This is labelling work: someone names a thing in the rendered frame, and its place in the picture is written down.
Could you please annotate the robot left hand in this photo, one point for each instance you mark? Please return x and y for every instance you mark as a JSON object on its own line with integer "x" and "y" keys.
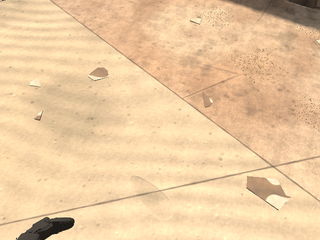
{"x": 46, "y": 227}

